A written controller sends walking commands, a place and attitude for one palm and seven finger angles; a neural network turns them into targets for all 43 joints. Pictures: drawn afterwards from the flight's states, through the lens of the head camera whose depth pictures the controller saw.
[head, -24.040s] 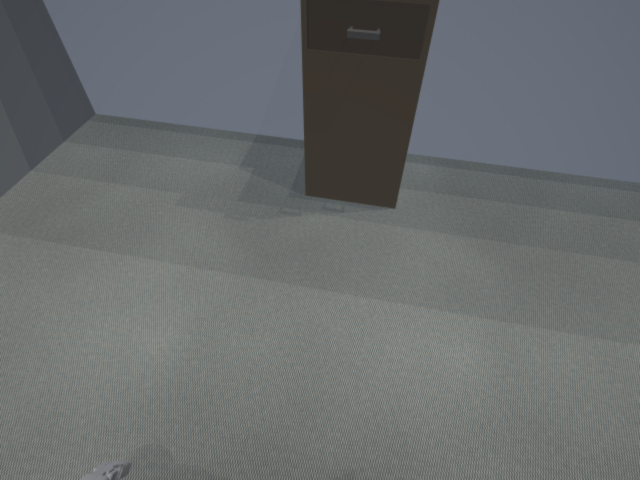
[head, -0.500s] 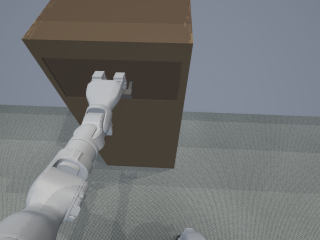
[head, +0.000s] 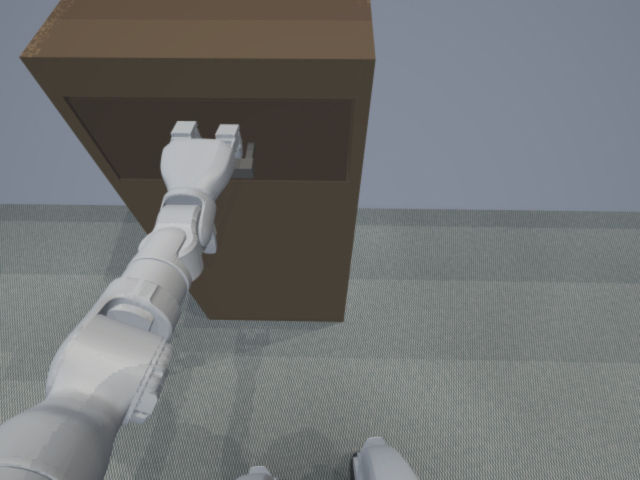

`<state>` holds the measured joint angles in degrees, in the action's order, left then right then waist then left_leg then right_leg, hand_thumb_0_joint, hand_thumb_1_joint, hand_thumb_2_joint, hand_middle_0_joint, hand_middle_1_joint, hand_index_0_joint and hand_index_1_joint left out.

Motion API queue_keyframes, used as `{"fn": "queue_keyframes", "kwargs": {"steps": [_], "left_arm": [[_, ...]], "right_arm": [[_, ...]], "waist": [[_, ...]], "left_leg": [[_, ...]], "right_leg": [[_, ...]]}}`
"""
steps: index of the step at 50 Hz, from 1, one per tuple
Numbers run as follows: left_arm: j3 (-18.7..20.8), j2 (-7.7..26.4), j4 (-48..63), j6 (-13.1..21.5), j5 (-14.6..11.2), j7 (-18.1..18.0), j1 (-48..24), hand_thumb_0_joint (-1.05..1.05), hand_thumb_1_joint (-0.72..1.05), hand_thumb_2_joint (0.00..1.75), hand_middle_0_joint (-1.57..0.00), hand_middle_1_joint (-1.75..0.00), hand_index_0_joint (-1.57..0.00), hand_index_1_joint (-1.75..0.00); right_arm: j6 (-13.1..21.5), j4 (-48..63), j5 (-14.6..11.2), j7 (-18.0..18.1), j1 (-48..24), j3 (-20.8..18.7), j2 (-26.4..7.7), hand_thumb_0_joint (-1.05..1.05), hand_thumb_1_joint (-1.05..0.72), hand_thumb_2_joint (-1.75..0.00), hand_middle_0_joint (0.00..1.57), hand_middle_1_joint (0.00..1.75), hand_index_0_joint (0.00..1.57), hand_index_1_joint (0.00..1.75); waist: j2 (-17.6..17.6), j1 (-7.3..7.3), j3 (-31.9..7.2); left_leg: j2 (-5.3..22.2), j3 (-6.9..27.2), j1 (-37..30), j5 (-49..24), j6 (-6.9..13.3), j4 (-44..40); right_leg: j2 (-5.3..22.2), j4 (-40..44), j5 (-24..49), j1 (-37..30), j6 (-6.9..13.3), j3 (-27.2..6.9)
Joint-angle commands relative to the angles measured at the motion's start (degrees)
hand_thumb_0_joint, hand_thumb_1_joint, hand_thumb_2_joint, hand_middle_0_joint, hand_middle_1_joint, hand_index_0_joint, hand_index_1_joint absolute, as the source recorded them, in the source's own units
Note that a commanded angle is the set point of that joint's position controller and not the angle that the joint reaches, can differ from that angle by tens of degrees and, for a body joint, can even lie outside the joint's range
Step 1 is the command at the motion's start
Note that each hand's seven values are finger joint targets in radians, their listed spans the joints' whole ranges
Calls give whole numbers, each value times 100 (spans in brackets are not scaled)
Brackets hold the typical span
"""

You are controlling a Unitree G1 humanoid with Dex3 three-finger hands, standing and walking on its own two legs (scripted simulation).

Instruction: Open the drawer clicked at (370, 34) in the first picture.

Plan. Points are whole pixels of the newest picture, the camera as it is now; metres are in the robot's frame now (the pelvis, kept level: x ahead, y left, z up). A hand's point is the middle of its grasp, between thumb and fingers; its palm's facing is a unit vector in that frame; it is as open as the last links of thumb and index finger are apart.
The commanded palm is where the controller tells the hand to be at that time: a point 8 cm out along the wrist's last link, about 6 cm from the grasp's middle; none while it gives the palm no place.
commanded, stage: lift the fingers back up to retry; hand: left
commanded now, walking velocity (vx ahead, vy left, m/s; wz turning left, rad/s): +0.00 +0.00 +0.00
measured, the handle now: (219, 158) +0.55 +0.12 +0.04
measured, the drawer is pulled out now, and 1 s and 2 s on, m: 0.00 0.00 0.00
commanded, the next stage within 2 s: re-aim the fingers above the handle in 0.84 s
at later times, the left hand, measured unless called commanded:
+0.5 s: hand (192, 176) +0.49 +0.14 +0.07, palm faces +0.02 -0.02 -1.00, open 13.8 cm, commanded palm +0.46 +0.15 +0.14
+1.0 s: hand (187, 173) +0.48 +0.14 +0.09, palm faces -0.01 -0.02 -1.00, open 13.8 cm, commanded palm +0.46 +0.14 +0.15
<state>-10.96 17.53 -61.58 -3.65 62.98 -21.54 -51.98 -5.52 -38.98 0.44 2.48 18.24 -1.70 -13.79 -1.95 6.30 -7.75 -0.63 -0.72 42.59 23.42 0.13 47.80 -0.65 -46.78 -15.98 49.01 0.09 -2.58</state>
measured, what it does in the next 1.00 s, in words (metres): stands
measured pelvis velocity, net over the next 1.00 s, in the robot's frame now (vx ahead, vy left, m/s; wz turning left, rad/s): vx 0.04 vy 0.00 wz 0.02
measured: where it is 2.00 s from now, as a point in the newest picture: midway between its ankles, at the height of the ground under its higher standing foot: outside the picture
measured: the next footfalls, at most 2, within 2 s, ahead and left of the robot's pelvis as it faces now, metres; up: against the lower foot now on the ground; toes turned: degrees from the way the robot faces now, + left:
none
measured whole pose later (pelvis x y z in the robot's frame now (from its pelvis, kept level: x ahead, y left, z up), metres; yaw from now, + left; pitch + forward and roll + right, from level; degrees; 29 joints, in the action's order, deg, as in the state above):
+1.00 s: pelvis +0.04 +0.00 +0.03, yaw +1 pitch +11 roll +0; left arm -14.7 16.1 -45.9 -1.2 60.4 -13.4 -42.1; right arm -8.5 -37.7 0.3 1.4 11.6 -2.7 -13.2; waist -2.7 0.8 -5.4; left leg -0.9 1.2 24.7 21.0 0.1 34.6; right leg 0.0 -35.4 -15.5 31.1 0.2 -0.8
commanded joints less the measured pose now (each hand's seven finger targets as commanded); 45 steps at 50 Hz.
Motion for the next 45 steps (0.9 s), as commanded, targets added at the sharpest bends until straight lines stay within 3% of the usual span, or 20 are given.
{"fn": "queue_keyframes", "kwargs": {"steps": [1,2,5,6,13,17,19,21,24,28,30,32,34,36,37,38,39,40,43,45], "left_arm": [[392,1094,455,-45,-84,25,-1823,0,-50,30,-30,-120,-30,-120],[326,1015,430,-58,-107,25,-1770,0,-50,30,-30,-120,-30,-120],[500,1298,546,-71,-92,-17,-1969,0,-50,30,-30,-120,-30,-120],[383,1184,763,-43,-82,-24,-2225,0,-50,30,-30,-120,-30,-120],[629,1375,1387,109,-93,-95,-2316,0,-50,30,-30,-120,-30,-120],[421,1134,1555,176,-90,-133,-2370,0,-50,30,-30,-120,-30,-120],[555,1306,1830,234,-86,-150,-2467,0,-50,30,-30,-120,-30,-120],[545,1279,1881,222,-103,-111,-2346,0,-50,30,-30,-120,-30,-120],[288,983,1766,102,-157,30,-2246,0,-50,30,-30,-120,-30,-120],[231,872,2261,102,-289,325,-2015,0,-50,30,-30,-120,-30,-120],[16,604,2463,101,-333,478,-1787,0,-50,30,-30,-120,-30,-120],[90,734,2353,61,-331,583,-1753,0,-50,30,-30,-120,-30,-120],[264,974,2299,61,-293,638,-1646,0,-50,30,-30,-120,-30,-120],[114,792,2299,64,-289,674,-1699,0,-50,30,-30,-120,-30,-120],[166,829,2301,86,-264,685,-1615,0,-50,30,-30,-120,-30,-120],[205,878,2473,130,-274,696,-1578,0,-50,30,-30,-120,-30,-120],[44,702,2714,181,-296,700,-1701,0,-50,30,-30,-120,-30,-120],[125,734,2707,203,-290,701,-1516,0,-50,30,-30,-120,-30,-120],[215,855,2753,243,-259,655,-1562,0,-50,30,-30,-120,-30,-120],[102,736,2817,253,-249,597,-1714,0,-50,30,-30,-120,-30,-120]], "right_arm": [[195,452,-4,54,448,-311,-844,0,-90,-90,20,30,20,30],[206,457,-9,57,436,-302,-830,0,-90,-90,20,30,20,30],[188,454,-22,69,433,-298,-858,0,-90,-90,20,30,20,30],[193,484,-27,61,448,-311,-838,0,-90,-90,20,30,20,30],[166,493,-10,60,342,-367,-806,0,-90,-90,20,30,20,30],[185,472,-23,52,273,-379,-775,0,-90,-90,20,30,20,30],[193,450,-5,50,256,-402,-774,0,-90,-90,20,30,20,30],[174,443,-4,54,207,-401,-760,0,-90,-90,20,30,20,30],[133,417,-54,24,146,-389,-761,0,-90,-90,20,30,20,30],[53,526,-48,-37,36,-422,-774,0,-90,-90,20,30,20,30],[1,576,-61,-68,-41,-424,-737,0,-90,-90,20,30,20,30],[-64,566,-66,-59,-147,-382,-766,0,-90,-90,20,30,20,30],[-114,577,-71,-31,-235,-359,-748,0,-90,-90,20,30,20,30],[-139,576,-63,-32,-283,-334,-736,0,-90,-90,20,30,20,30],[-150,591,-62,-31,-303,-336,-737,0,-90,-90,20,30,20,30],[-165,650,-56,-36,-369,-342,-735,0,-90,-90,20,30,20,30],[-153,672,-41,-61,-342,-351,-693,0,-90,-90,20,30,20,30],[-159,689,-39,-63,-352,-370,-682,0,-90,-90,20,30,20,30],[-164,690,-25,-63,-415,-364,-675,0,-90,-90,20,30,20,30],[-162,652,-29,-66,-435,-356,-656,0,-90,-90,20,30,20,30]], "waist": [[583,49,-1950],[554,51,-1917],[558,24,-1967],[438,60,-2115],[311,-113,-2573],[365,-50,-2262],[174,-121,-2427],[277,-132,-2484],[302,-126,-2170],[160,-261,-2455],[167,-261,-2278],[493,-260,-1964],[449,-351,-1851],[503,-304,-1719],[548,-356,-1711],[315,-423,-1858],[276,-390,-2049],[333,-425,-2096],[436,-409,-2037],[389,-368,-1971]], "left_leg": [[-167,-205,-159,-460,218,-655],[-173,-225,-138,-443,216,-663],[-174,-196,-174,-442,219,-720],[-162,-179,-334,-536,215,-754],[-154,-135,-955,-1211,195,-942],[-138,-145,-1193,-1296,201,-1110],[-139,-133,-1443,-1557,192,-1167],[-139,-160,-1576,-1751,190,-1205],[-126,-134,-1707,-1901,163,-1339],[-128,-118,-2178,-2643,153,-1367],[-111,-112,-2305,-2886,150,-1386],[-120,-121,-2185,-2663,156,-1497],[-146,-143,-2123,-2636,153,-1556],[-129,-162,-2124,-2523,137,-1618],[-135,-158,-2122,-2567,135,-1616],[-144,-165,-2210,-2733,123,-1596],[-138,-155,-2343,-2919,132,-1556],[-133,-158,-2374,-2998,130,-1517],[-145,-140,-2318,-2994,119,-1515],[-139,-139,-2343,-2909,110,-1521]], "right_leg": [[-70,670,349,-1896,129,162],[-65,691,347,-1913,125,165],[-68,718,311,-1992,124,160],[-74,718,387,-2018,126,171],[-100,806,1019,-2571,161,209],[-111,1010,1062,-2601,149,236],[-106,1022,1271,-2765,173,243],[-111,1070,1493,-2938,161,251],[-117,1163,1551,-2894,179,317],[-125,1185,2096,-3240,213,352],[-129,1233,2248,-3215,198,380],[-120,1317,2173,-3270,178,401],[-97,1322,2196,-3383,200,383],[-80,1377,2126,-3320,192,373],[-84,1356,2144,-3344,204,384],[-72,1338,2222,-3432,230,360],[-69,1304,2381,-3471,217,358],[-81,1288,2442,-3505,218,359],[-73,1298,2458,-3534,210,352],[-76,1291,2386,-3420,204,370]]}}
